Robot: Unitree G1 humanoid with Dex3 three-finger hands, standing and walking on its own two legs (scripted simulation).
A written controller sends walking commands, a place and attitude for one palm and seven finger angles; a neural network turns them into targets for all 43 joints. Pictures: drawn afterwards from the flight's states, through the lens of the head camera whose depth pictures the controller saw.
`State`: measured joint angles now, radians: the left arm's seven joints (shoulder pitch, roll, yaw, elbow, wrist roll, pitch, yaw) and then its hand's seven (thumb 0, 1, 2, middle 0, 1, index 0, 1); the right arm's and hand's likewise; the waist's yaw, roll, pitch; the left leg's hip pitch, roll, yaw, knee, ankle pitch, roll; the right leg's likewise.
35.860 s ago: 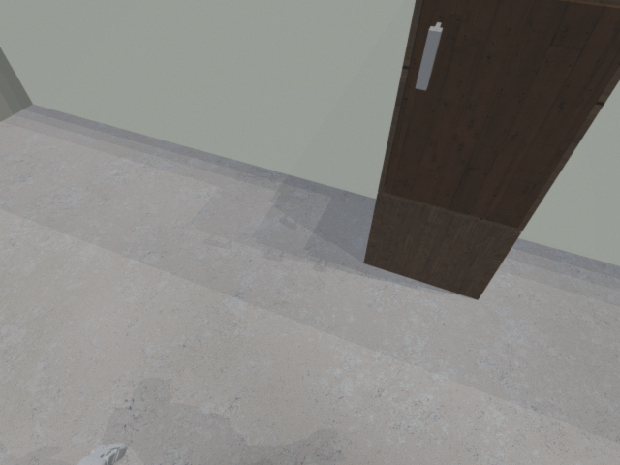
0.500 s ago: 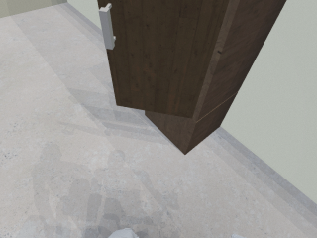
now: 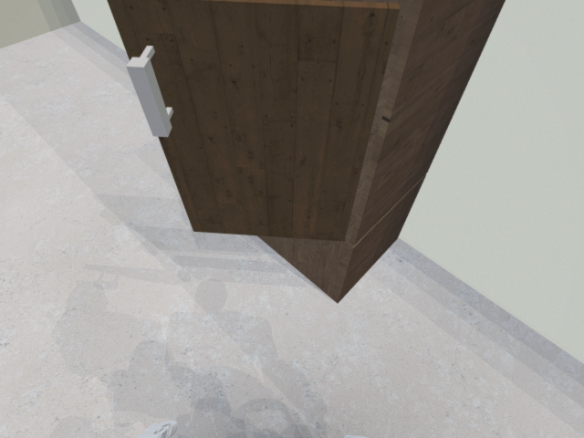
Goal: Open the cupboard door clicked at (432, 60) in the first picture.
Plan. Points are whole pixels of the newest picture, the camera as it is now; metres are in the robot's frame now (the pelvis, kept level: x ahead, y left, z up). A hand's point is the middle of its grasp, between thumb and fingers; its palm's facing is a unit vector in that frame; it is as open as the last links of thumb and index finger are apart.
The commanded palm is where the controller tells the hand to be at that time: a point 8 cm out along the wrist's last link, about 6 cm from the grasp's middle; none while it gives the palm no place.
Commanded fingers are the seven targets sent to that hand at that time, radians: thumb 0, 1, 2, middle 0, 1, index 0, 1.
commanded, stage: come to a stop and stand still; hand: left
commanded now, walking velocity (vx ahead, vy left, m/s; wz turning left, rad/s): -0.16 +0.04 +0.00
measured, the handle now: (155, 92) +0.61 +0.25 +0.12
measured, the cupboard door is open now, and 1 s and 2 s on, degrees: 39 39 39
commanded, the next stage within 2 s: look again from close up in 0.94 s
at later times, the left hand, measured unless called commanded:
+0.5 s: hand out of the picture -0.02 +0.21 -0.17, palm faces +0.00 -0.98 -0.21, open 7.4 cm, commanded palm none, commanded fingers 0.00 0.90 0.90 -0.20 -0.30 -0.20 -0.30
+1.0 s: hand out of the picture -0.05 +0.14 -0.17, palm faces +0.02 -0.99 -0.16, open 7.4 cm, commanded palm none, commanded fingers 0.00 0.90 0.90 -0.20 -0.30 -0.20 -0.30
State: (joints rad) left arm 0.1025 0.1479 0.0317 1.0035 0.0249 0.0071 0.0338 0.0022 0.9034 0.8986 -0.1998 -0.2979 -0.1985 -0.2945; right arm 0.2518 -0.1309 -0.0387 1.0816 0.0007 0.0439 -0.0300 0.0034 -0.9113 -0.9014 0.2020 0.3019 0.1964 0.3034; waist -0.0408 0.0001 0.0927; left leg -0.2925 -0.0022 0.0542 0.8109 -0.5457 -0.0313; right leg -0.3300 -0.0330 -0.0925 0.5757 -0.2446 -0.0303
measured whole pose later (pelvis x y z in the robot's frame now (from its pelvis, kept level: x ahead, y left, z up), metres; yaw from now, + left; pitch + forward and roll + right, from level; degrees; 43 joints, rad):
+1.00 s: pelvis -0.04 -0.02 +0.01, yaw -1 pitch -1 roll +0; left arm 0.29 0.12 0.01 1.15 0.01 0.00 0.03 0.01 0.91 0.90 -0.20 -0.30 -0.20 -0.29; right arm 0.32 -0.12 -0.02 1.18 -0.02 0.01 -0.03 0.00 -0.91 -0.90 0.20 0.30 0.20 0.30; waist -0.02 0.00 0.05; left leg -0.22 0.06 0.03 0.42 -0.19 -0.05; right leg -0.07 0.00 -0.05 0.40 -0.31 -0.02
